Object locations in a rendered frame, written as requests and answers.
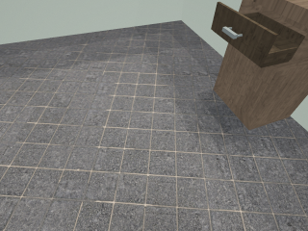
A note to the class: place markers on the cabinet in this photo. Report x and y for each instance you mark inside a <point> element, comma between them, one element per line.
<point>262,95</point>

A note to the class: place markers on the handle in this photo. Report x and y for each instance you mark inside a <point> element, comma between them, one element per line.
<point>228,31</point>

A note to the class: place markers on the drawer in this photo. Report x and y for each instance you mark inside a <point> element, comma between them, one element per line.
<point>265,41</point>

